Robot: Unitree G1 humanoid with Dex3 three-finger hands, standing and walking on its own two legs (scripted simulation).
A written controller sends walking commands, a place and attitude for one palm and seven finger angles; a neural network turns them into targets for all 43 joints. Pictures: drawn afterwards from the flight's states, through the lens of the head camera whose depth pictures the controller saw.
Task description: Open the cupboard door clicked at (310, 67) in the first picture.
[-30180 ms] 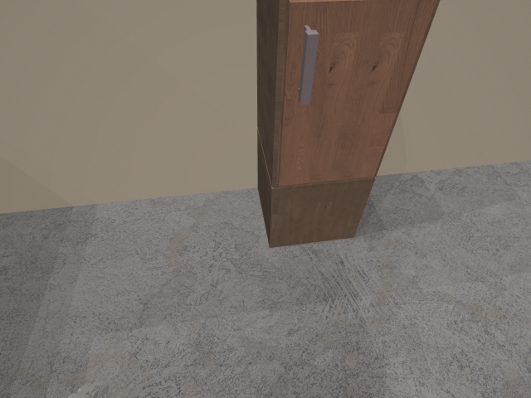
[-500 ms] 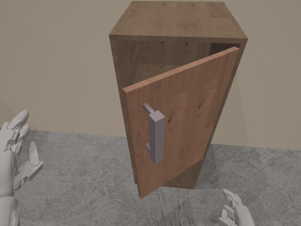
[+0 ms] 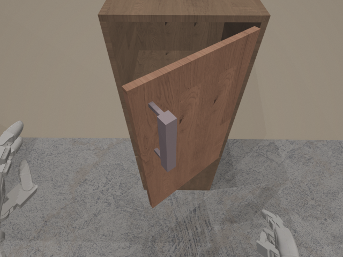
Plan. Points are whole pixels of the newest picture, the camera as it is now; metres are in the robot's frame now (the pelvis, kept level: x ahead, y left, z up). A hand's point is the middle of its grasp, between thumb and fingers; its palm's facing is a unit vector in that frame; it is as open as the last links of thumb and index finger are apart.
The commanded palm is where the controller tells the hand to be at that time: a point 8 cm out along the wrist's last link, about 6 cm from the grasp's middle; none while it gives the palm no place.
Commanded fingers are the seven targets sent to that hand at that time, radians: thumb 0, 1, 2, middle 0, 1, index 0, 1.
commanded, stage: step back with the hand held close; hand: left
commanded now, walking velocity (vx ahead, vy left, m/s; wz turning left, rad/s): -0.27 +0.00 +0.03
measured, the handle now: (161, 138) +0.34 +0.05 +0.10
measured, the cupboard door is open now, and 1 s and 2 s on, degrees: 39 39 39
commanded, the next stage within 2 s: stop stepping back and stand still in 0.86 s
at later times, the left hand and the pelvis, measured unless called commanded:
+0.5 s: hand out of the picture +0.13 +0.28 +0.15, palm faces +0.44 -0.78 -0.44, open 7.4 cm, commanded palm +0.06 +0.32 +0.17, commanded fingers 0.00 0.90 0.90 -0.20 -0.30 -0.20 -0.30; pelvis -0.08 +0.02 -0.02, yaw +1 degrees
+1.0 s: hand out of the picture +0.03 +0.21 +0.16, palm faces +0.21 -0.79 -0.58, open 7.4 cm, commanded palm -0.03 +0.27 +0.17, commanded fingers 0.00 0.90 0.90 -0.20 -0.30 -0.20 -0.30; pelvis -0.19 -0.02 -0.01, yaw -3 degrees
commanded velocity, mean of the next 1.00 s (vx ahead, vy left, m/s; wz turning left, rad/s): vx -0.29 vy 0.01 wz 0.04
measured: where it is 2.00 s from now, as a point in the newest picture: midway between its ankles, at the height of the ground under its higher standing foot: outside the picture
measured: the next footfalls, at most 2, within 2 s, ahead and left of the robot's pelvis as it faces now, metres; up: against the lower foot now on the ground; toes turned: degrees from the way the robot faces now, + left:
right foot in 0.88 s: -0.25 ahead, -0.12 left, +0.00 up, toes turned -1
left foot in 1.10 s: -0.16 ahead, +0.06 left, +0.00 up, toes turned -1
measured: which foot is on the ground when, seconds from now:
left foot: down 0.00-0.92, up 0.94-1.00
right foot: down 0.00-0.54, up 0.56-0.86, down 0.88-1.00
